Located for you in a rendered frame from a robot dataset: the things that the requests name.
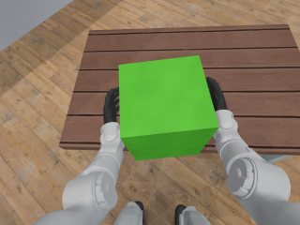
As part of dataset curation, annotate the carton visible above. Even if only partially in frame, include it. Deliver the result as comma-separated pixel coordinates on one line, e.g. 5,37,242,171
118,55,219,161

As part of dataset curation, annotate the robot right hand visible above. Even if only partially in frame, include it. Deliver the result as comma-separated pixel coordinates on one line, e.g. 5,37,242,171
205,77,228,112

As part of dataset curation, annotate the table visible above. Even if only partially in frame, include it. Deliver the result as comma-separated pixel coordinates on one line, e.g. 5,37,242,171
58,23,300,164

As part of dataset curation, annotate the robot right shin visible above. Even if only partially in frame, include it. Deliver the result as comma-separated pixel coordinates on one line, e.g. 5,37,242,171
182,206,196,213

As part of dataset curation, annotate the robot left shin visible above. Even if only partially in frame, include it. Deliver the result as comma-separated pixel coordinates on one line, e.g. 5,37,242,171
127,202,140,208

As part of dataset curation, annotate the robot shin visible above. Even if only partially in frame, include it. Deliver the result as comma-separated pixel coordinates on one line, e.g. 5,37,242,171
182,206,196,213
127,202,140,208

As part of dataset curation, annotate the robot right forearm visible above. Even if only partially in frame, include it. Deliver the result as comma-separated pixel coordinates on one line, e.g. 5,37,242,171
213,110,291,196

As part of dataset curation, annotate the robot left hand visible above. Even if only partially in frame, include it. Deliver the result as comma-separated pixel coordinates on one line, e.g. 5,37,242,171
103,87,120,125

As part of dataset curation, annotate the robot left upper arm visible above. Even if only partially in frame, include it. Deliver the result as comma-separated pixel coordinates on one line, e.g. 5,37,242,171
31,172,118,225

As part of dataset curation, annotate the robot right upper arm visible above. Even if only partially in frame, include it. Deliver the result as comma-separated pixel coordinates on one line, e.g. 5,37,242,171
226,157,300,225

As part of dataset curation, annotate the robot left forearm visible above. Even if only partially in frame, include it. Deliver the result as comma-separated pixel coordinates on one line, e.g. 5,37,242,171
62,122,125,210

